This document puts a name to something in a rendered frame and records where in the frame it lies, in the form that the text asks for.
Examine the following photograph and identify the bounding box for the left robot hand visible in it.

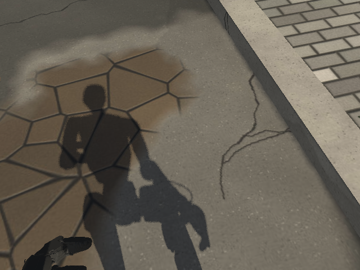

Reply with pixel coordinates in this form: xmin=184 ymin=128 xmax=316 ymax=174
xmin=22 ymin=236 xmax=92 ymax=270

